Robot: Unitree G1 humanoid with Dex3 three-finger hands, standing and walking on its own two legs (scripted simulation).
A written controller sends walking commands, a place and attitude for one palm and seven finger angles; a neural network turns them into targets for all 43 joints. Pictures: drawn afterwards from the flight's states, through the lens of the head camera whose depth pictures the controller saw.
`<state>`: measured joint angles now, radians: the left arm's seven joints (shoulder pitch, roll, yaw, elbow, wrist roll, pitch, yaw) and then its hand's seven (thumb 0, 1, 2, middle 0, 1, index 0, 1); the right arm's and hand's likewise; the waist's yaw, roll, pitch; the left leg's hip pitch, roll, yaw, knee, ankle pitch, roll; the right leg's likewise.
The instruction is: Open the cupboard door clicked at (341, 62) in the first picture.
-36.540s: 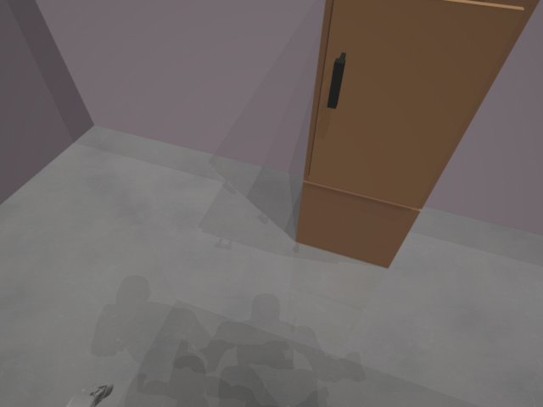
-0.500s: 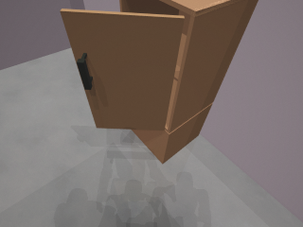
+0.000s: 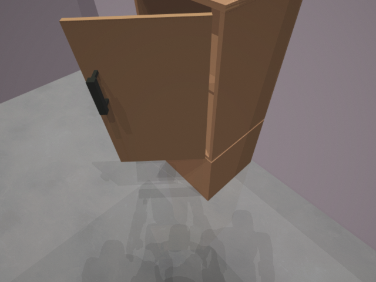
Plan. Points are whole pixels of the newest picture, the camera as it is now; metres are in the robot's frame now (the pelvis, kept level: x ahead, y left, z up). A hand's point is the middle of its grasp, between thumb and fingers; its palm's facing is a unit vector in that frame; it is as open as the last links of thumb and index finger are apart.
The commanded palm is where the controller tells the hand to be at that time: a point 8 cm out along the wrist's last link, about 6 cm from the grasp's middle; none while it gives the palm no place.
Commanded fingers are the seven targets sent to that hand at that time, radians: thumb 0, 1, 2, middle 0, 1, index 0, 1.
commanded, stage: look again from close up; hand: left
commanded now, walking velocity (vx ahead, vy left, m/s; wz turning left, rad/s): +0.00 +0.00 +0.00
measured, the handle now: (99, 92) +0.60 +0.29 +0.06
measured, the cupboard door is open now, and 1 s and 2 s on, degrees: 49 49 49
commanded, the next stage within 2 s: shuffle to correct the standing spot in 0.30 s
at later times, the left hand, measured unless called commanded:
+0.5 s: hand out of the picture -0.02 +0.12 -0.17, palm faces +0.00 -0.98 -0.18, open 7.3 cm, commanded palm none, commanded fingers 0.00 0.90 0.90 -0.20 -0.30 -0.20 -0.30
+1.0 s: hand out of the picture +0.09 +0.20 -0.16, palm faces +0.07 -0.97 -0.22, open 7.4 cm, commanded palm none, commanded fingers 0.00 0.90 0.90 -0.20 -0.30 -0.20 -0.30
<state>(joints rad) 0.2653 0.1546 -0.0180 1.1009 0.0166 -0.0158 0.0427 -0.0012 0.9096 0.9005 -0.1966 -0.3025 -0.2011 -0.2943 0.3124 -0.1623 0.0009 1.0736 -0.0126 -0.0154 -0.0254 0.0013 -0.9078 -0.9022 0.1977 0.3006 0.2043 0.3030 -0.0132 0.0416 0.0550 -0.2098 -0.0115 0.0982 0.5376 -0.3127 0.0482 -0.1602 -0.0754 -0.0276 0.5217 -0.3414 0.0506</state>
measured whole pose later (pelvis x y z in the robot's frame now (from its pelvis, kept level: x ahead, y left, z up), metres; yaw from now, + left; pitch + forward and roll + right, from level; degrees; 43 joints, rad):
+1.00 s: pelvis +0.06 +0.01 +0.01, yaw +3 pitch +1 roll +1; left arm 0.23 0.17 0.04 1.02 0.04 0.01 0.01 0.00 0.91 0.90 -0.19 -0.30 -0.20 -0.29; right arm 0.29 -0.16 -0.01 1.02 -0.03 -0.03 -0.02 0.00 -0.93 -0.90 0.20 0.30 0.20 0.30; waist 0.01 0.00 0.03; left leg -0.19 -0.05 0.13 0.42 -0.25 0.09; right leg -0.46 -0.08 -0.10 0.94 -0.42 -0.01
